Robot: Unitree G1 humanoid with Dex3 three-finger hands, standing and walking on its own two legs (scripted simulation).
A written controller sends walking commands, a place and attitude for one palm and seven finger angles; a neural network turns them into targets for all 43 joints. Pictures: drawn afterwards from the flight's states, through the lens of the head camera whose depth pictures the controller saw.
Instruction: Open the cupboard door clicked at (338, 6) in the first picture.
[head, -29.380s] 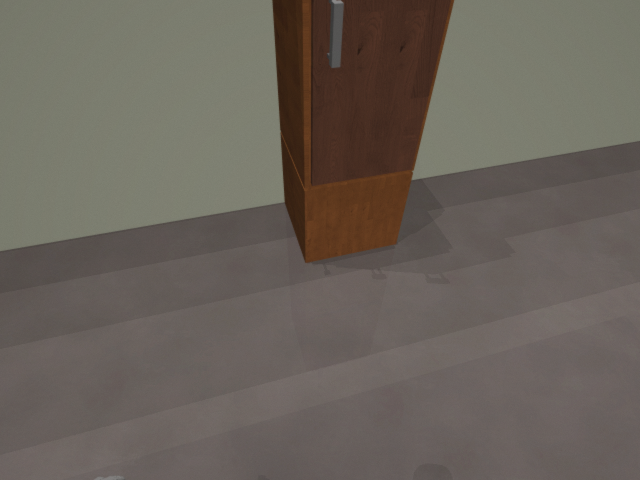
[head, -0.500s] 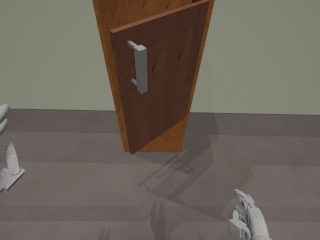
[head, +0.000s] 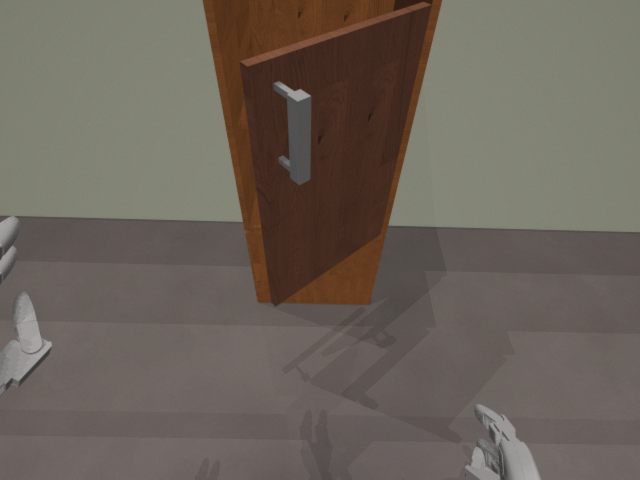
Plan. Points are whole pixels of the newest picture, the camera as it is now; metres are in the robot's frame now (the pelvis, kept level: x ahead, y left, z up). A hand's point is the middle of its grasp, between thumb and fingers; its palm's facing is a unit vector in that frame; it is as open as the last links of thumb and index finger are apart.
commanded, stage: let the arm hang, fingers relaxed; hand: left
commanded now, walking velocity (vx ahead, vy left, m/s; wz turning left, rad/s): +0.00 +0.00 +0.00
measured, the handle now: (290, 134) +0.55 +0.08 +0.14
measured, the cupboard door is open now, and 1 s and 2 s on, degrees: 41 41 41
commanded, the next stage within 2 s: look to check the result in 1.14 s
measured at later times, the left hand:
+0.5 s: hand out of the picture -0.07 +0.16 -0.18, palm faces +0.07 -0.98 -0.16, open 7.2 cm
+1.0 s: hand out of the picture +0.00 +0.15 -0.18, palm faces +0.07 -0.98 -0.18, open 7.3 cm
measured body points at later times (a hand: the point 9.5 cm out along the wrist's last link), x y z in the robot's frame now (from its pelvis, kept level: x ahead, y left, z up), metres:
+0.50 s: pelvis -0.01 -0.01 +0.00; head +0.01 +0.01 +0.44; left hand -0.07 +0.22 -0.17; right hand -0.02 -0.25 -0.15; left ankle +0.04 +0.09 -0.74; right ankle +0.00 -0.12 -0.74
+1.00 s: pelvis +0.00 -0.01 +0.00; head +0.01 -0.02 +0.45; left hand -0.01 +0.20 -0.16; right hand -0.01 -0.22 -0.17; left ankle +0.04 +0.09 -0.74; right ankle +0.00 -0.12 -0.74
